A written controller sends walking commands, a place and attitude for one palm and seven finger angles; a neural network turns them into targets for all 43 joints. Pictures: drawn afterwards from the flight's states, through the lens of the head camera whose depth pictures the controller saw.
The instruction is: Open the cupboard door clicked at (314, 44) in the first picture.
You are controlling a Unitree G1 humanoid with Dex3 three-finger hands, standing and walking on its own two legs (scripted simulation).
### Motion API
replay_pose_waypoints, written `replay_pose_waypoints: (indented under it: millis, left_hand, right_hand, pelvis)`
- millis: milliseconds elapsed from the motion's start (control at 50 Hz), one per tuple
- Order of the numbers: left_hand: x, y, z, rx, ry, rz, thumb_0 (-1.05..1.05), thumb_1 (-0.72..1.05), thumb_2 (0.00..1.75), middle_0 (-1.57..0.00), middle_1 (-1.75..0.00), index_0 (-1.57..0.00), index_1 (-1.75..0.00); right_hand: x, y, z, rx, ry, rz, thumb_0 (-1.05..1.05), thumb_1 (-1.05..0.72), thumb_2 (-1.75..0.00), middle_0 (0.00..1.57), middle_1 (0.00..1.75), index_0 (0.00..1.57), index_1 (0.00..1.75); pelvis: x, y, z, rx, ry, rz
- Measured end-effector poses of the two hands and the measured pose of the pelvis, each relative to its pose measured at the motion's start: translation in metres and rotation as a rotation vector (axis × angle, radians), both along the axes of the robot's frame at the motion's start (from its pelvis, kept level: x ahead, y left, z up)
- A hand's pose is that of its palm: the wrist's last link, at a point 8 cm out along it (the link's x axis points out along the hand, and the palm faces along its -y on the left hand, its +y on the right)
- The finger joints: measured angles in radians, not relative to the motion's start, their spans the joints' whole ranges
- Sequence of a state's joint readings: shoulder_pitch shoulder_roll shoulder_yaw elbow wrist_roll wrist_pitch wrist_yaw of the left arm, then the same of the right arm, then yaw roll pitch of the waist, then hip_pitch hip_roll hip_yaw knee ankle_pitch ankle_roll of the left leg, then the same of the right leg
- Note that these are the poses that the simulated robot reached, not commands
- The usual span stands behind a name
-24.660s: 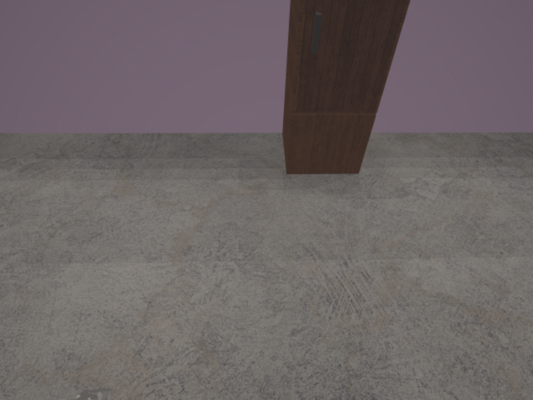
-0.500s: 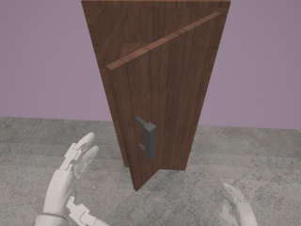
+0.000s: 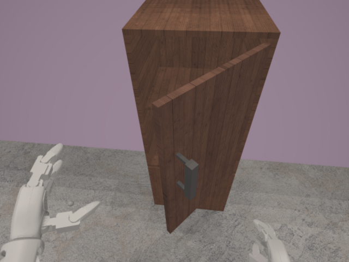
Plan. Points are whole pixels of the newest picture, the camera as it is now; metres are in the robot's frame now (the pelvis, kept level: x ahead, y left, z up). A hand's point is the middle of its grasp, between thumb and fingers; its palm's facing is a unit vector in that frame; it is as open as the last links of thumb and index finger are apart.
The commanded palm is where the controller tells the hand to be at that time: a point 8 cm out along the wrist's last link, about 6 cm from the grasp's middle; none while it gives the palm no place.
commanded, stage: draw the hand back to the body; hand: left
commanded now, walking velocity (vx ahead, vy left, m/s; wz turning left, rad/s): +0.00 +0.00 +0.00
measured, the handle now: (185, 176) +0.32 +0.02 +0.02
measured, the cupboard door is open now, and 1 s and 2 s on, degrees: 49 49 49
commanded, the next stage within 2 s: step back with the hand held close in 0.66 s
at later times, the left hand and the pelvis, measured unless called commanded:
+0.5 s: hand (49, 186) +0.19 +0.24 +0.16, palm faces +0.46 -0.80 -0.38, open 7.6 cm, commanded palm +0.14 +0.28 +0.18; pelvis +0.00 -0.02 +0.01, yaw +0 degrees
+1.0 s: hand (56, 191) +0.18 +0.23 +0.16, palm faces +0.37 -0.80 -0.48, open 7.4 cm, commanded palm +0.13 +0.27 +0.18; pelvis -0.01 -0.03 +0.01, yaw +0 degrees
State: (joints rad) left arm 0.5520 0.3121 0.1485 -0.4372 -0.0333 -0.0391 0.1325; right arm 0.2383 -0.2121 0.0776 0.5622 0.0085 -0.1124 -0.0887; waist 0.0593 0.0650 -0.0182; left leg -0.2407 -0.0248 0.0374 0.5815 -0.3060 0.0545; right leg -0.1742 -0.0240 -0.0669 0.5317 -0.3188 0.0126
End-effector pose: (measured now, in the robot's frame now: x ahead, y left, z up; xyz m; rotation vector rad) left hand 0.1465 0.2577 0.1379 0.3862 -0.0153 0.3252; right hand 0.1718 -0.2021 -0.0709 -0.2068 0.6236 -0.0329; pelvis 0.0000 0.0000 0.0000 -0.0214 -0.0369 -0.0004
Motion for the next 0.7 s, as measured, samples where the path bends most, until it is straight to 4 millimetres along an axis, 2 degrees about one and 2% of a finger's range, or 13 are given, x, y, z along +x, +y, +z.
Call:
replay_pose_waypoints:
  millis: [80, 340, 440, 560, 700]
  left_hand:
    - [0.002, 0.010, 0.017, 0.034, -0.050, 0.023, 0.00, 0.25, 0.62, -0.18, -0.30, -0.19, -0.30]
    - [0.001, 0.037, 0.048, 0.109, -0.135, 0.135, 0.00, 0.70, 0.82, -0.20, -0.30, -0.20, -0.30]
    - [0.001, 0.030, 0.045, 0.084, -0.128, 0.142, 0.01, 0.81, 0.87, -0.20, -0.30, -0.20, -0.30]
    - [0.001, 0.016, 0.036, 0.063, -0.092, 0.111, 0.01, 0.87, 0.89, -0.21, -0.30, -0.21, -0.30]
    - [-0.003, 0.010, 0.046, 0.091, -0.118, 0.114, 0.01, 0.89, 0.90, -0.21, -0.30, -0.21, -0.30]
  right_hand:
    - [0.004, -0.001, 0.003, -0.001, 0.004, 0.001, 0.02, -0.90, -0.90, 0.20, 0.30, 0.21, 0.30]
    - [0.011, -0.023, 0.009, -0.028, 0.024, -0.015, 0.02, -0.90, -0.90, 0.20, 0.30, 0.21, 0.30]
    - [0.010, -0.031, 0.007, -0.025, 0.033, -0.018, 0.02, -0.90, -0.90, 0.20, 0.30, 0.20, 0.30]
    - [0.006, -0.039, 0.006, -0.025, 0.045, -0.032, 0.02, -0.90, -0.90, 0.20, 0.30, 0.20, 0.30]
    - [0.004, -0.046, 0.004, -0.017, 0.037, -0.039, 0.02, -0.90, -0.90, 0.20, 0.30, 0.20, 0.30]
  pelvis:
    - [0.003, 0.001, 0.004, 0.004, -0.017, -0.005]
    - [0.005, -0.009, 0.011, 0.010, -0.045, -0.009]
    - [0.003, -0.013, 0.012, 0.012, -0.048, -0.007]
    - [0.003, -0.021, 0.013, 0.014, -0.050, -0.008]
    - [0.001, -0.028, 0.013, 0.013, -0.060, -0.008]
